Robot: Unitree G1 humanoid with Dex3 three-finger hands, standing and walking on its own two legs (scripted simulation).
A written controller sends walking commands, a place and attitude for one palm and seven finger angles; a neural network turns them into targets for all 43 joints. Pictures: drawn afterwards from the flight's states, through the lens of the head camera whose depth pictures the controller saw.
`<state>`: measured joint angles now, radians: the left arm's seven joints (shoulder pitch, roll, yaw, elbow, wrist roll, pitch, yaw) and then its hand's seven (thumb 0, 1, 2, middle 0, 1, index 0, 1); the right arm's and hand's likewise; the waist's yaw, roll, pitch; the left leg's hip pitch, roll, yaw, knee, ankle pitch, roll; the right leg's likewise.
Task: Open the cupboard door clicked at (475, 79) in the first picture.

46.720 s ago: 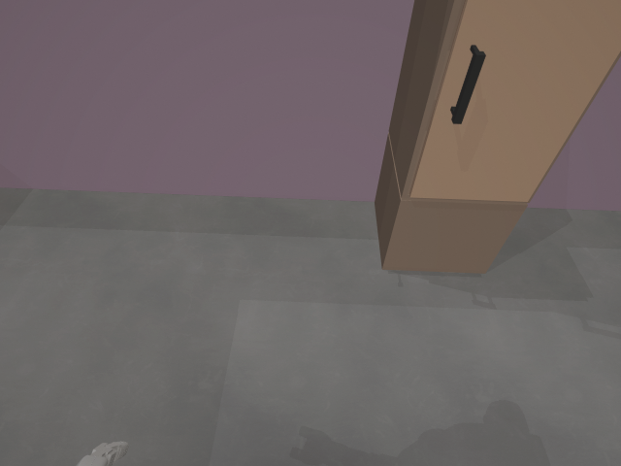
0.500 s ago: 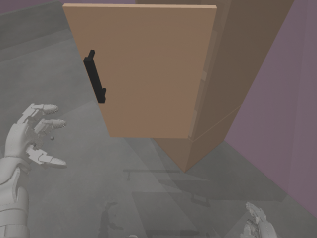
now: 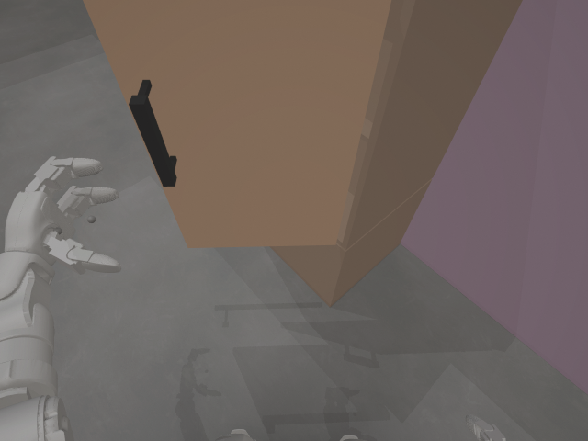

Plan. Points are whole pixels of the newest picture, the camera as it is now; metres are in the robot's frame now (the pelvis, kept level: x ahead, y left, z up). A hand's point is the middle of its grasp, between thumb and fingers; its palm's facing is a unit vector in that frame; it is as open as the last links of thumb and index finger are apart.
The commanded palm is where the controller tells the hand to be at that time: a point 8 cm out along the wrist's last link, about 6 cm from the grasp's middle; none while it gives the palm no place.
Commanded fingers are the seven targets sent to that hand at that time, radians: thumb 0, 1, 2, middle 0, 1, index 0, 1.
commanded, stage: move the hooked fingers beside the handle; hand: left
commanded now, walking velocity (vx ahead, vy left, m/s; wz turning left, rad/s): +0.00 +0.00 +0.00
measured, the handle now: (158, 137) +0.55 +0.24 +0.08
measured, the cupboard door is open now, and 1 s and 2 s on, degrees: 50 50 50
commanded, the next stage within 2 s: slide the fingers in behind the handle in 1.72 s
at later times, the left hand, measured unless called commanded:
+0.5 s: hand (105, 187) +0.43 +0.28 +0.08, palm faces +0.05 -1.00 +0.01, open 14.0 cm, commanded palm +0.41 +0.33 +0.08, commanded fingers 0.00 -0.50 0.30 -0.30 -1.20 -0.30 -1.20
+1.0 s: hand (119, 155) +0.49 +0.28 +0.09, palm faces +0.06 -1.00 +0.00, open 14.0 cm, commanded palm +0.46 +0.33 +0.08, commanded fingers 0.00 -0.50 0.30 -0.30 -1.20 -0.30 -1.20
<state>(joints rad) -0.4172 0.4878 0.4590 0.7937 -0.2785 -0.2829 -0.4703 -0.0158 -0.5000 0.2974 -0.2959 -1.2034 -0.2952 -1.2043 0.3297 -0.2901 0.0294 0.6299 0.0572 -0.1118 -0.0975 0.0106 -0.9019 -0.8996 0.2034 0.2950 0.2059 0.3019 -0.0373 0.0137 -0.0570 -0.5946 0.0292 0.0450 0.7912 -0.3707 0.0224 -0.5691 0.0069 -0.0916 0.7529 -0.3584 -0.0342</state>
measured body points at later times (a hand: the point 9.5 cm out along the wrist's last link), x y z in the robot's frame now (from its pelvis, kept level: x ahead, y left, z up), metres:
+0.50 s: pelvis +0.00 +0.02 -0.01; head +0.08 +0.04 +0.44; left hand +0.42 +0.34 +0.08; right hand +0.06 -0.25 -0.11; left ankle +0.01 +0.10 -0.71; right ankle +0.01 -0.10 -0.71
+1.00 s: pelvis +0.00 +0.02 -0.02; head +0.11 +0.04 +0.42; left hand +0.48 +0.33 +0.09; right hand +0.00 -0.26 -0.12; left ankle +0.01 +0.10 -0.71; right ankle +0.01 -0.10 -0.71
